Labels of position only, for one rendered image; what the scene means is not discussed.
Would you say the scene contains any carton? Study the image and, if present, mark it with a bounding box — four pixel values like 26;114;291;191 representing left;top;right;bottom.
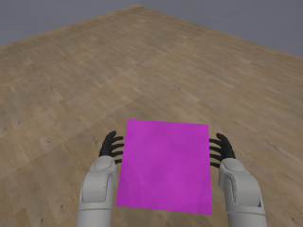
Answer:
116;119;212;215

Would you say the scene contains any robot right forearm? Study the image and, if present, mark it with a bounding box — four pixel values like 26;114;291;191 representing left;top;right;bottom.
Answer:
218;158;267;227

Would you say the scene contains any left robot hand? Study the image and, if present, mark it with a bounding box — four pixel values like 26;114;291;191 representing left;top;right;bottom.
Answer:
98;131;124;164

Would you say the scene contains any right robot hand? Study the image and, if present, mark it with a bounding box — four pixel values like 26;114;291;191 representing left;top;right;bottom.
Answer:
209;132;236;168

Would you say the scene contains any robot left forearm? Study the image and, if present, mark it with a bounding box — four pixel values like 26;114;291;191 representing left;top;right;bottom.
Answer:
75;155;117;227

